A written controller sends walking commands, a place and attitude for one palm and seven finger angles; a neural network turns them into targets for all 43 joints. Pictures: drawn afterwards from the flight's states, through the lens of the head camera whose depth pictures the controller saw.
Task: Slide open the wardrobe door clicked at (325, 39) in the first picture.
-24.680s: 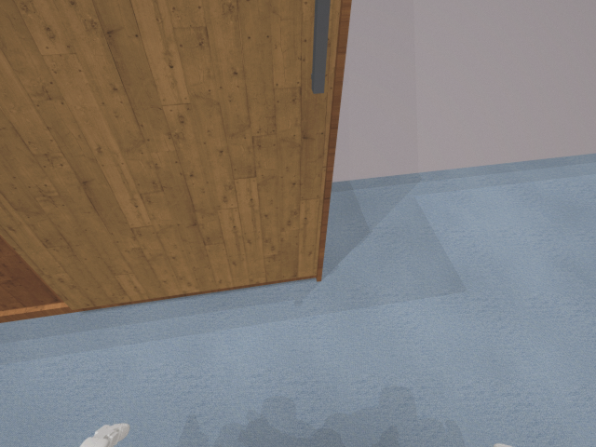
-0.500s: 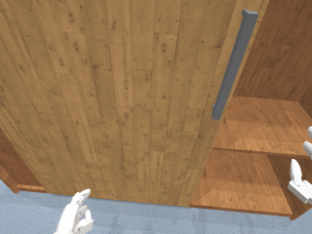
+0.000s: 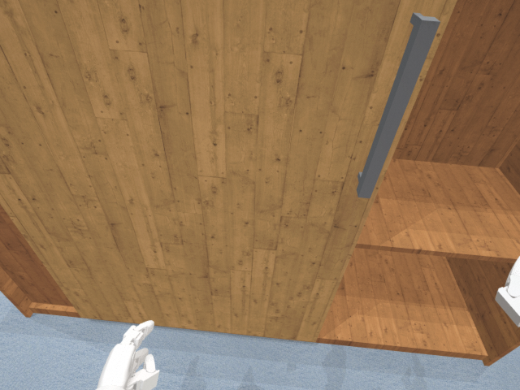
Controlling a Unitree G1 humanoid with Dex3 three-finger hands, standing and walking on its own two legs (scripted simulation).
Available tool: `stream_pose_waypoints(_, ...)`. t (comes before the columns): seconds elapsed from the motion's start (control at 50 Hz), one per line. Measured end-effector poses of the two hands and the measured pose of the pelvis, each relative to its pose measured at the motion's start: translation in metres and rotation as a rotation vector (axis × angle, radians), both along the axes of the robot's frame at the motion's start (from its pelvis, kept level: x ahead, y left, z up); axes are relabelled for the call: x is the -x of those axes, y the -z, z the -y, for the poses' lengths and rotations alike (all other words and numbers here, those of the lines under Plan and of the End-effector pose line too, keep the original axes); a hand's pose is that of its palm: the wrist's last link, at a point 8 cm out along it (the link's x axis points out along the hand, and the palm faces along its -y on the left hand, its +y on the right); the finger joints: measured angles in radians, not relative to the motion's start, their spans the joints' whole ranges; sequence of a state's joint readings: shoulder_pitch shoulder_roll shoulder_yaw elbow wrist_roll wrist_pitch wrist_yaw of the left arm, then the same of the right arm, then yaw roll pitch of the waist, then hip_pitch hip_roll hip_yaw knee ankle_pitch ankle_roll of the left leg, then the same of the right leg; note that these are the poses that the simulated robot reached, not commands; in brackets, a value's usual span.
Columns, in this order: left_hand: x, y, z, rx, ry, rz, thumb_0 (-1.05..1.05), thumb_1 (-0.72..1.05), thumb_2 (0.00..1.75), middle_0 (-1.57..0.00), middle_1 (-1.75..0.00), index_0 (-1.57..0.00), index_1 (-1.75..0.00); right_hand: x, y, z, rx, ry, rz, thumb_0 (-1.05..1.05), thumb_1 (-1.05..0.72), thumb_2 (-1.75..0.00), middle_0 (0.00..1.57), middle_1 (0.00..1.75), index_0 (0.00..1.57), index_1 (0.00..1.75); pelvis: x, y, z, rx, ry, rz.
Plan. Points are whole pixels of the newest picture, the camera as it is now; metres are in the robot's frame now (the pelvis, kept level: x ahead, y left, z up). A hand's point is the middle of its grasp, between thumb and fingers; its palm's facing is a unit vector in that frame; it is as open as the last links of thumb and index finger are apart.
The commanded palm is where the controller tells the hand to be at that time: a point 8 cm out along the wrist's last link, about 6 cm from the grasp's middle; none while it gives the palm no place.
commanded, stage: step back with the hand held close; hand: right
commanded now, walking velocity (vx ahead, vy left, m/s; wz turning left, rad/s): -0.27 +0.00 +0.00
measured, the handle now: (386, 118) +0.47 -0.21 +0.23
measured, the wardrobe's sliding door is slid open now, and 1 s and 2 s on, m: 0.66 0.66 0.66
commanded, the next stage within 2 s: stop stepping back and stand still in 1.04 s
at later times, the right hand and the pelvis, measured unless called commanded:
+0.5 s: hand out of the picture +0.14 -0.29 +0.16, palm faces +0.45 +0.78 -0.44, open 7.4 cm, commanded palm +0.08 -0.32 +0.17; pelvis -0.06 -0.02 -0.01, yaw +1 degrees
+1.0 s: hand out of the picture +0.07 -0.31 +0.15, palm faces +0.49 +0.76 -0.42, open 7.4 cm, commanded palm +0.00 -0.33 +0.17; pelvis -0.12 -0.02 -0.02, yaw -3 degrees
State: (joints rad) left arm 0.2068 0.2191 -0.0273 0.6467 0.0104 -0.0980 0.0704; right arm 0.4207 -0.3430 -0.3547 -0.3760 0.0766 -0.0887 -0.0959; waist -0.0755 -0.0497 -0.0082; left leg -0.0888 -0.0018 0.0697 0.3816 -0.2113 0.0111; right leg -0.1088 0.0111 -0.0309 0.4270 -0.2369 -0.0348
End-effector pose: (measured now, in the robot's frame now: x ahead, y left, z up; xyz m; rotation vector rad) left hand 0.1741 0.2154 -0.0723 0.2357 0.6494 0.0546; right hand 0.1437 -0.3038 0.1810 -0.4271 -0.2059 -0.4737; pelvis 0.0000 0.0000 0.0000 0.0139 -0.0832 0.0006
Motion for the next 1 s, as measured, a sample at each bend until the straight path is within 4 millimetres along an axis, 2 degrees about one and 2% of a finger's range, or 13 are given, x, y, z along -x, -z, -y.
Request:
stream_pose_waypoints(0.08,0.006,-0.001,-0.008,-0.016,-0.027,-0.016,0.01,0.90,0.90,-0.21,-0.30,-0.20,-0.30,-0.002,-0.005,0.002,0.046,-0.005,0.018,0.01,-0.89,-0.90,0.21,0.31,0.21,0.30,0.005,0.001,0.001,-0.005,-0.004,-0.039)
stream_pose_waypoints(0.16,0.015,-0.001,-0.016,-0.032,-0.069,-0.028,0.01,0.90,0.90,-0.21,-0.30,-0.20,-0.30,-0.003,0.003,-0.003,0.057,-0.051,-0.023,0.01,-0.89,-0.90,0.21,0.31,0.21,0.30,0.012,0.001,0.005,-0.003,-0.011,-0.066)
stream_pose_waypoints(0.28,0.035,-0.003,-0.021,-0.053,-0.125,-0.045,0.01,0.90,0.90,-0.21,-0.30,-0.20,-0.30,0.008,0.010,-0.002,0.086,-0.103,-0.071,0.01,-0.89,-0.90,0.21,0.31,0.22,0.30,0.025,0.004,0.011,0.001,-0.018,-0.080)
stream_pose_waypoints(0.44,0.063,-0.005,-0.011,-0.073,-0.118,-0.036,0.01,0.90,0.90,-0.21,-0.30,-0.20,-0.30,0.037,0.004,0.016,0.131,-0.068,0.010,0.01,-0.89,-0.90,0.21,0.31,0.22,0.30,0.050,0.009,0.017,-0.003,-0.015,-0.072)
stream_pose_waypoints(0.64,0.095,0.002,0.004,-0.085,-0.071,-0.045,0.01,0.90,0.90,-0.21,-0.30,-0.20,-0.30,0.067,0.018,0.026,0.103,-0.039,0.058,0.01,-0.89,-0.90,0.21,0.31,0.21,0.30,0.078,0.016,0.025,-0.024,0.017,-0.077)
stream_pose_waypoints(0.74,0.109,0.004,0.010,-0.105,-0.056,-0.052,0.01,0.90,0.90,-0.21,-0.30,-0.20,-0.30,0.080,0.016,0.030,0.141,-0.060,0.093,0.01,-0.89,-0.90,0.21,0.31,0.22,0.30,0.090,0.020,0.028,-0.033,0.039,-0.068)
stream_pose_waypoints(0.88,0.112,0.008,0.018,-0.094,0.000,-0.060,0.01,0.90,0.90,-0.21,-0.30,-0.20,-0.30,0.109,-0.001,0.043,0.231,0.006,0.131,0.01,-0.88,-0.90,0.21,0.31,0.22,0.30,0.097,0.020,0.025,-0.061,0.099,-0.118)
stream_pose_waypoints(1.0,0.107,0.008,0.023,-0.081,0.025,-0.058,0.01,0.90,0.90,-0.21,-0.30,-0.20,-0.30,0.122,0.018,0.035,0.131,-0.018,0.067,0.01,-0.89,-0.90,0.21,0.31,0.21,0.30,0.122,0.016,0.022,-0.058,0.057,-0.125)
